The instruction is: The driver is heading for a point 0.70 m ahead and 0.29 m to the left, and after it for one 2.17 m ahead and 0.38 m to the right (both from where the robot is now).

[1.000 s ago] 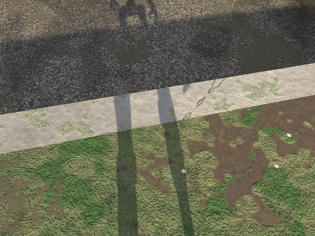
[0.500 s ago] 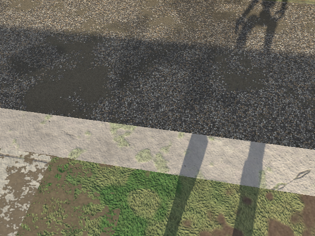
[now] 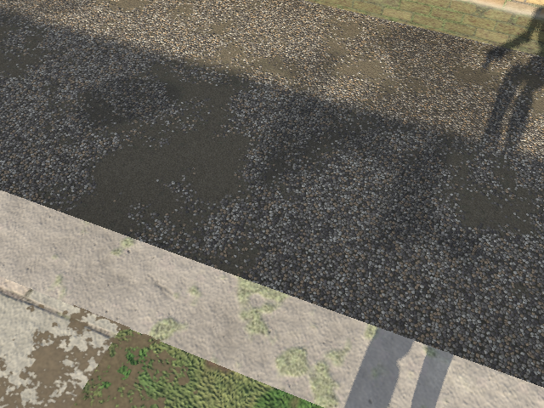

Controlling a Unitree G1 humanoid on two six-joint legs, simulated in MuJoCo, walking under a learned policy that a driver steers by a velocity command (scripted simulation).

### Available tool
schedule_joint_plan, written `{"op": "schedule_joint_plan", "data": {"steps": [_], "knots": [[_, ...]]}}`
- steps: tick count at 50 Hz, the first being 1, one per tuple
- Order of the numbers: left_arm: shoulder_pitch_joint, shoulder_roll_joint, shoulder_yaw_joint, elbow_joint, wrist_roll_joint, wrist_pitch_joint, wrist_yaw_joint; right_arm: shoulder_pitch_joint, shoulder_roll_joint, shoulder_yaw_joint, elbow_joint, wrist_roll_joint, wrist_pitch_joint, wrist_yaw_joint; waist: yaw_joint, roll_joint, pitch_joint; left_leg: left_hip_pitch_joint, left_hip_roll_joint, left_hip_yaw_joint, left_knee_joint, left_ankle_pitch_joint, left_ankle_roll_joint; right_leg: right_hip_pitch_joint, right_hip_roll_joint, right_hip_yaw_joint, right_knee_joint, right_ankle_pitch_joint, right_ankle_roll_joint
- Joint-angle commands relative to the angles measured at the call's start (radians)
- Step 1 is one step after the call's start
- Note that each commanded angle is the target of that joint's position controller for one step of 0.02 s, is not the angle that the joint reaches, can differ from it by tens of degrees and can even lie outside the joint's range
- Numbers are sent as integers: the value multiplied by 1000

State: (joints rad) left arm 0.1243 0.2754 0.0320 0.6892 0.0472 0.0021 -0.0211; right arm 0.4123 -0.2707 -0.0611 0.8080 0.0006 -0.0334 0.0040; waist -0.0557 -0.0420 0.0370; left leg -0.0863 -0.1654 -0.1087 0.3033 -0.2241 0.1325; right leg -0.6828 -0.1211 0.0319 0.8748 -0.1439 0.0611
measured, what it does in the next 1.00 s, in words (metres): walks ahead, turning left: right foot, then left foot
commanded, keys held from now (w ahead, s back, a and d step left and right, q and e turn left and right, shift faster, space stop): w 0.10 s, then no key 0.36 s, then q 0.54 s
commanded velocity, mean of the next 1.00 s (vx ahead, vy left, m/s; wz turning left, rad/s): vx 0.17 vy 0.00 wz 0.32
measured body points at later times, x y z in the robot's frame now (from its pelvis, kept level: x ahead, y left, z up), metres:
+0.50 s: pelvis +0.18 -0.05 +0.00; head +0.20 -0.07 +0.45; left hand +0.24 +0.20 -0.12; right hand +0.32 -0.29 -0.14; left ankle +0.19 +0.09 -0.70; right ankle +0.25 -0.12 -0.74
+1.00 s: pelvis +0.16 -0.06 -0.01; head +0.18 -0.07 +0.44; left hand +0.20 +0.24 -0.10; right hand +0.35 -0.30 -0.13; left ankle +0.17 +0.06 -0.74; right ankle +0.18 -0.15 -0.75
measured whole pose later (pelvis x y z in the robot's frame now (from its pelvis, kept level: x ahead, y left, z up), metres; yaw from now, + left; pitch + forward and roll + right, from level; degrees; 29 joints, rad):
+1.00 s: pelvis +0.16 -0.06 -0.01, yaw +20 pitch +1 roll +1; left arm 0.20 0.28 0.03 0.65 0.02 0.05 0.04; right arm 0.21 -0.31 -0.09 0.77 0.00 0.05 -0.01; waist -0.03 0.03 0.04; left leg -0.38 -0.14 -0.20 0.59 -0.28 0.01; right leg -0.25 0.04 0.01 0.52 -0.27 -0.03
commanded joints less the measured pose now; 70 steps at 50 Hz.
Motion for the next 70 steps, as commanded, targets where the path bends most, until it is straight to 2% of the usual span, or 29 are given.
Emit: {"op": "schedule_joint_plan", "data": {"steps": [1,6,8,9,10,11,12,14,16,22,28,31,32,33,34,35,38,44,47,48,49,50,51,52,54,58,61,67,70], "knots": [[-101,66,13,-91,-1,-19,-4,55,-145,-34,-38,0,-21,-11,-13,88,3,55,273,-206,-53,420,121,-41,34,-29,-88,90,-8],[-128,64,8,-107,-13,-38,-2,92,-144,-23,-8,-16,-21,-28,-19,96,18,125,289,-186,49,682,70,81,101,-56,-237,61,-69],[27,81,19,-53,-2,-50,13,51,-160,-21,-14,-10,-28,-35,45,118,-30,93,246,-164,201,899,17,302,165,-75,-325,54,-101],[153,89,26,-16,0,-64,22,16,-167,-21,-16,5,-32,-32,121,95,-78,45,208,-135,354,866,-15,471,154,-80,-430,213,-118],[278,154,36,-1,5,-75,36,2,-125,-10,-56,15,-41,-33,164,26,-205,-126,144,-114,600,555,-55,754,-23,67,-386,568,-162],[336,216,47,5,-2,-66,31,189,-26,4,-37,48,-35,-44,102,-214,-392,-346,-32,-34,973,-398,-103,1034,-351,400,-288,1201,-339],[344,189,46,12,-56,-51,19,232,-117,-9,-9,11,-21,-57,100,-120,-454,-374,-15,-80,1081,-375,-103,959,-338,496,-336,1126,-381],[150,44,3,-16,-40,-49,27,40,-107,-6,-37,-6,-5,-53,74,-8,-206,-426,54,-62,1060,-276,-113,704,-230,302,-434,837,-323],[113,30,-12,-4,-27,-54,39,5,-75,2,-47,-7,31,-38,37,-31,-121,-363,84,-50,949,-217,-119,535,-162,185,-510,748,-269],[82,55,-25,15,-9,-65,34,-30,-21,23,-15,-10,81,-36,-6,-75,-134,-182,95,17,597,-117,-140,386,-70,1,-546,666,-238],[103,134,6,2,-22,17,47,-182,-57,33,-40,-20,89,-35,50,-97,-58,-137,123,117,369,-122,-120,313,-106,88,-593,-163,-251],[138,138,19,5,-26,48,63,-185,-63,35,-60,-25,60,-30,41,-8,-12,-98,175,9,153,-37,-62,270,-105,91,-526,-248,-169],[152,100,14,-29,-35,50,60,-205,-132,19,-75,-30,51,-35,86,163,-3,-133,299,-206,72,47,-13,236,-2,-11,-397,-263,-112],[90,83,11,-51,-42,55,62,-178,-167,-2,-68,-11,51,-35,49,282,14,-204,399,-370,-17,106,72,223,128,-119,-246,-278,-65],[61,102,20,-59,-37,63,64,-156,-159,-2,-74,-24,47,-34,20,254,9,-190,446,-425,-42,200,129,192,140,-61,-79,-367,-55],[69,101,25,-54,-40,68,55,-161,-158,-8,-69,-30,44,-39,34,205,-8,-170,444,-391,-23,288,163,166,152,-22,47,-390,-49],[92,96,32,-55,-30,62,44,-219,-138,-14,-84,-11,54,-45,74,141,-76,-87,325,-247,47,483,119,157,143,-2,115,-323,-35],[60,90,23,-99,-45,57,49,-174,-158,-43,-83,-14,67,-19,25,207,-118,-47,284,-298,75,401,85,273,172,-17,-133,-313,-36],[158,91,26,-81,-45,49,60,-235,-167,-51,-98,-3,74,-10,76,199,-129,-121,245,-347,89,280,18,455,198,-23,-408,-204,-69],[207,114,33,-66,-36,42,67,-249,-154,-49,-107,7,74,-14,95,160,-130,-221,200,-327,118,116,-40,577,151,4,-531,-126,-82],[220,200,48,-71,-19,37,73,-205,-96,-40,-116,8,74,-17,72,-47,-122,-383,90,-204,313,-167,-102,676,-77,225,-623,-212,-130],[165,283,69,-93,-17,42,60,-230,-113,-46,-137,-9,75,-24,85,-254,-59,-519,-40,-2,531,-358,-135,552,-281,448,-672,-86,-252],[140,222,53,-104,-6,39,55,-236,-175,-62,-123,-36,76,-26,65,-101,-21,-479,43,-39,728,-340,-141,456,-282,404,-651,12,-289],[65,161,34,-117,-10,33,54,-210,-176,-71,-99,-29,81,-19,13,-34,-5,-446,48,-43,819,-277,-140,407,-214,298,-627,67,-273],[-28,114,19,-142,-19,25,56,-146,-171,-73,-71,-23,97,5,-25,-98,-20,-435,63,0,925,-172,-155,419,-104,132,-603,112,-231],[111,133,31,-116,-12,17,56,-219,-148,-55,-97,-16,103,40,65,-115,-19,-557,108,46,851,-103,-181,578,-105,126,-660,-259,-230],[209,167,50,-76,-14,4,53,-295,-120,-41,-121,-24,96,58,112,-91,5,-592,134,56,702,-116,-183,666,-155,142,-684,-335,-239],[210,199,69,-48,-6,-18,30,-362,-91,-16,-162,-17,68,85,119,-102,14,-380,168,160,433,-208,-110,553,-182,29,-680,-353,-236],[174,211,76,-39,-20,-15,19,-288,-88,-12,-149,-14,51,80,63,-76,4,-168,142,212,258,-129,-62,447,-174,-44,-612,-316,-212]]}}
